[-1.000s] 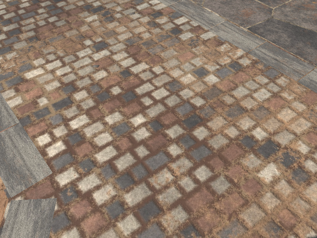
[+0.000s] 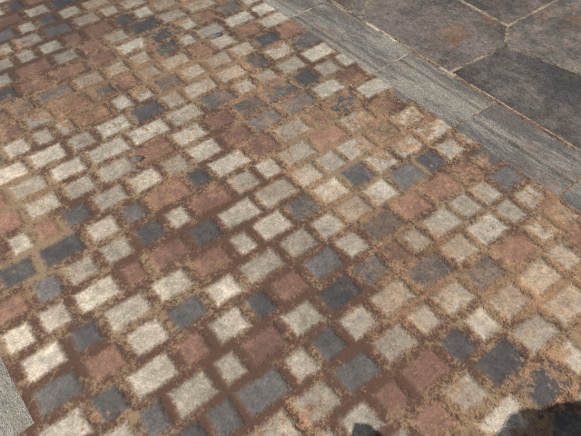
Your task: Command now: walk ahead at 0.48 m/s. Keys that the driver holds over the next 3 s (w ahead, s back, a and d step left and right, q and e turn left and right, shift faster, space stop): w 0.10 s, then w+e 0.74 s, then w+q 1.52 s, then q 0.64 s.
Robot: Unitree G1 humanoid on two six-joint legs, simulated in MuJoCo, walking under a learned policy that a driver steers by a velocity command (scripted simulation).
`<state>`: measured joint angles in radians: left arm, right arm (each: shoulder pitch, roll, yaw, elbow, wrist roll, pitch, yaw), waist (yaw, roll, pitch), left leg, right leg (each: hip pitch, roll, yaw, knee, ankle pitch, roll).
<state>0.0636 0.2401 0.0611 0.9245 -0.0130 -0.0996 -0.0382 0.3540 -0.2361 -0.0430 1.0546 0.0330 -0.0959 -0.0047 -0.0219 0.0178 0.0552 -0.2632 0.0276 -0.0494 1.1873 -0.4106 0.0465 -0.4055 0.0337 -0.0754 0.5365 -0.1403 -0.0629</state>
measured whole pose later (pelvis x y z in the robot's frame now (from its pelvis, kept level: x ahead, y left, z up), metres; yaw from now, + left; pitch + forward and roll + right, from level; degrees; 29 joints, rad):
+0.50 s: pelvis +0.28 +0.05 +0.00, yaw -9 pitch +3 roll +0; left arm 0.38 0.26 0.06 0.98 -0.03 -0.07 0.02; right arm 0.02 -0.24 -0.06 0.86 0.00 -0.13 0.01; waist 0.06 -0.02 0.02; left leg -0.45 0.01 0.02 0.53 -0.13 0.02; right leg -0.23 0.02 0.09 0.93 -0.49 -0.03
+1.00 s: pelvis +0.52 -0.06 -0.01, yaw -23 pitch +2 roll +1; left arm 0.01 0.24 0.07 0.74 -0.01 -0.05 -0.04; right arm 0.34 -0.27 -0.07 1.01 0.02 -0.07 0.00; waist -0.05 -0.01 0.06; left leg -0.06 0.11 0.16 0.75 -0.47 -0.03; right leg -0.50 -0.02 -0.07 0.63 -0.14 -0.09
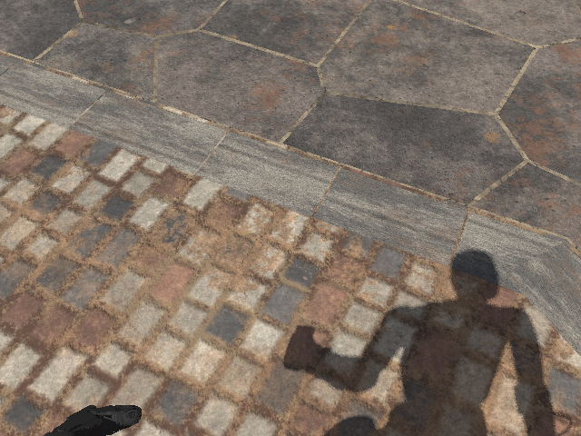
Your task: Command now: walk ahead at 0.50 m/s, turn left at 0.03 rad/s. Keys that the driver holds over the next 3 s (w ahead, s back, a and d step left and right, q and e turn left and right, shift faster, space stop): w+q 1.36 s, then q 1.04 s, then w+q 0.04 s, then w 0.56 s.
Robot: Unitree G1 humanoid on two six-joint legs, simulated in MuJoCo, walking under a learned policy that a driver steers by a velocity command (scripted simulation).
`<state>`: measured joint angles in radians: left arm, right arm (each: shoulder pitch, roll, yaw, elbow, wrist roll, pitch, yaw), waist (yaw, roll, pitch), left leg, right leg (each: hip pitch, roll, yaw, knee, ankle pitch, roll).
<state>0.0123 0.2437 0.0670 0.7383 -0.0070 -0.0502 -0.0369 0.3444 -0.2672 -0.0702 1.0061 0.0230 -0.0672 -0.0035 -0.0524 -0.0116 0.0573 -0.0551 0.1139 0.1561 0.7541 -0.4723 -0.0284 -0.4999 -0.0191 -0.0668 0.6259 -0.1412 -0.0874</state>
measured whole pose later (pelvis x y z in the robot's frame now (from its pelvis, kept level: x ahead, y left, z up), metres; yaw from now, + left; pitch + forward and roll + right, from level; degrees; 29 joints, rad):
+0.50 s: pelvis +0.27 +0.04 +0.00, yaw +14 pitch +2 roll -2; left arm 0.33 0.25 0.09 0.94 -0.01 -0.05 0.03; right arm 0.06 -0.23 -0.06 0.82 0.03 -0.04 0.06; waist 0.04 0.02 0.03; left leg -0.56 0.04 0.09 0.63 -0.12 0.11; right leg 0.13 -0.04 -0.31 0.36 -0.46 0.04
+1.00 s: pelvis +0.56 +0.13 +0.01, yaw +33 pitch +3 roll +0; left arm -0.01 0.26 0.06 0.73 0.00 -0.13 -0.02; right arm 0.38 -0.28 -0.09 0.79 0.02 -0.04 -0.02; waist -0.08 -0.03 0.00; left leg -0.07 -0.11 -0.22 0.51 -0.46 0.06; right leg -0.47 0.01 0.05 0.44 -0.03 -0.01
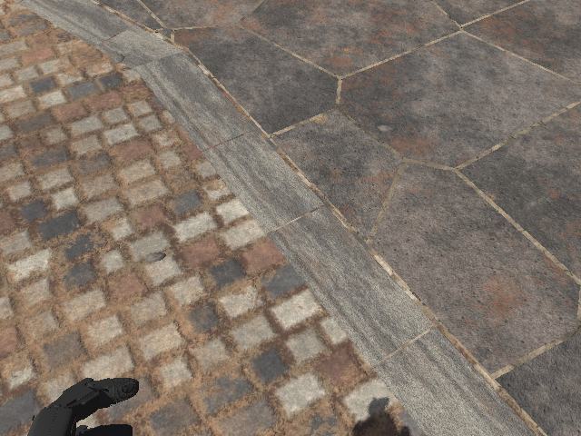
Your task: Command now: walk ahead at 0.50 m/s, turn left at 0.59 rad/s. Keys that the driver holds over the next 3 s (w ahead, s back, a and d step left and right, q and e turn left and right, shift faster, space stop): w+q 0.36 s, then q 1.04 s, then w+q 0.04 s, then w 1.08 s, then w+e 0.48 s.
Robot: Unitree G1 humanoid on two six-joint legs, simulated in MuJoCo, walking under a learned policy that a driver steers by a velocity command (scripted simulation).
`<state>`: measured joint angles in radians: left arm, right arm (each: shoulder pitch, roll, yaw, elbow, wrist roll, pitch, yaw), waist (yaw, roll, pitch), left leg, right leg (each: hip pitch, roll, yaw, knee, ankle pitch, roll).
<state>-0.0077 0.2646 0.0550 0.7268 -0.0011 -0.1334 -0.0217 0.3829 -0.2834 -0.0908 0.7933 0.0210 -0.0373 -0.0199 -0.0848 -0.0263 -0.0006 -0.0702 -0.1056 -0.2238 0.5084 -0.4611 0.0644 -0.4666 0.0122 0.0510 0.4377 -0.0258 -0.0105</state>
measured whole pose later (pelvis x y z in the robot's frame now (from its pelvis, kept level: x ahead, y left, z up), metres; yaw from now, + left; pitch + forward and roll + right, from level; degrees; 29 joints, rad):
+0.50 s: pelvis +0.25 +0.04 +0.00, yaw +18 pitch +2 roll -2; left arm 0.30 0.30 0.08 0.86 -0.03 -0.05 0.02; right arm 0.07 -0.29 -0.07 0.59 0.01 -0.03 0.05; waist 0.08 0.03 0.05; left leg -0.53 0.03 0.04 0.56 -0.03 0.08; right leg 0.03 -0.06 -0.24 0.44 -0.45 0.05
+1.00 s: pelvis +0.38 +0.06 +0.00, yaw +36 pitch +2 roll +0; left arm 0.13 0.29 0.05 0.72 0.02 -0.02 0.01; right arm 0.17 -0.33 -0.09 0.60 0.01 0.05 -0.02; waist -0.01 0.02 0.01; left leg -0.42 -0.14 -0.20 0.67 -0.34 0.03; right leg -0.37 0.02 0.06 0.56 -0.21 0.02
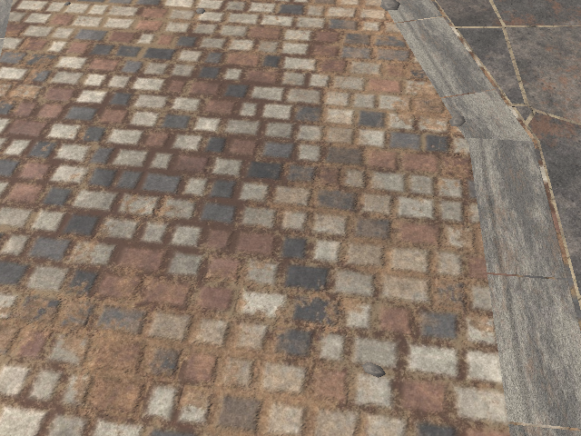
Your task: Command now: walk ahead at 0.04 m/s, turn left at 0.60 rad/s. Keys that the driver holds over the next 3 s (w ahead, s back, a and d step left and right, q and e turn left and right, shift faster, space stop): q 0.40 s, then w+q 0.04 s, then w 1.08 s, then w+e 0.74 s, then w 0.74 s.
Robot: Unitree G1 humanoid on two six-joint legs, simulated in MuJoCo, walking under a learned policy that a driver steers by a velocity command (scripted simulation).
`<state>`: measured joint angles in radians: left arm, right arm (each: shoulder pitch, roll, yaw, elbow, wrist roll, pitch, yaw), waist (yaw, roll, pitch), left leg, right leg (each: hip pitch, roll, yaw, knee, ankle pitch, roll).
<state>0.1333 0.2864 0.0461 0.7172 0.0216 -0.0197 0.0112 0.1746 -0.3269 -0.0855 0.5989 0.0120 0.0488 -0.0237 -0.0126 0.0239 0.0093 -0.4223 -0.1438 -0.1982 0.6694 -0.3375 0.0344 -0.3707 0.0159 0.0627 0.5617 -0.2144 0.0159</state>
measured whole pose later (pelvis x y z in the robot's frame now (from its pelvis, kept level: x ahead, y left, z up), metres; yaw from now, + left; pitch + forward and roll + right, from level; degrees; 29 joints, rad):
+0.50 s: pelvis +0.00 +0.04 +0.01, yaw +17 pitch +2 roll -1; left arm 0.15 0.33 0.09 0.72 0.00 0.01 0.02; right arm 0.22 -0.29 -0.07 0.60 0.01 0.02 0.00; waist 0.00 -0.05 0.03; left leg -0.29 -0.03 -0.04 0.50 -0.25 0.05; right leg -0.51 -0.05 0.00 1.05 -0.43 0.05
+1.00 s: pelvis +0.16 +0.04 +0.01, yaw +21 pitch +2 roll +0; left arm 0.30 0.27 0.04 0.75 0.00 -0.09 -0.03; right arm 0.30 -0.30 -0.05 0.71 0.02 -0.06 0.01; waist 0.01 0.04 -0.02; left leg -0.48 0.02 -0.04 1.09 -0.33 0.03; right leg -0.23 0.03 -0.02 0.44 -0.25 -0.05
